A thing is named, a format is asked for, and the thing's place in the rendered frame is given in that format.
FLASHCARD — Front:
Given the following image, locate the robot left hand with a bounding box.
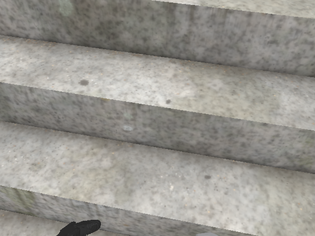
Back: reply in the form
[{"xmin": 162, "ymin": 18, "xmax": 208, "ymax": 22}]
[{"xmin": 56, "ymin": 219, "xmax": 101, "ymax": 236}]

